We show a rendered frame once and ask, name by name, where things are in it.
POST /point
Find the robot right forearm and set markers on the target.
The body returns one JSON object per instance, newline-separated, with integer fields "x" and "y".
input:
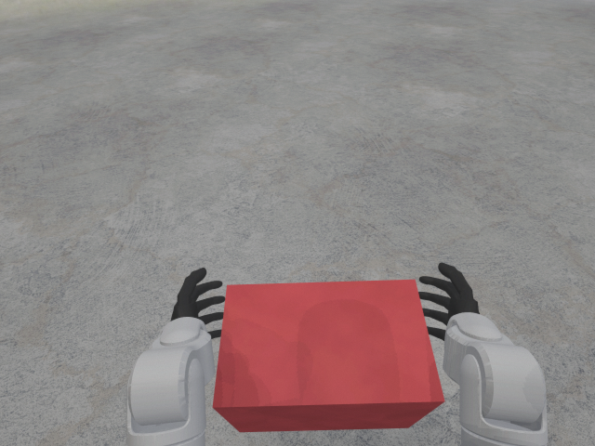
{"x": 502, "y": 390}

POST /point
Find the carton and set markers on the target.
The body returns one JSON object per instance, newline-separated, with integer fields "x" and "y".
{"x": 325, "y": 356}

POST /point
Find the right robot hand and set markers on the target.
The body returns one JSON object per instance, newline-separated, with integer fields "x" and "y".
{"x": 458, "y": 289}

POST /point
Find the robot left forearm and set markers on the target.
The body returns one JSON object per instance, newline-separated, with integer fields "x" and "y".
{"x": 165, "y": 393}

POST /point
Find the left robot hand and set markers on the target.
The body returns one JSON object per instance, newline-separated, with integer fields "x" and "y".
{"x": 187, "y": 306}

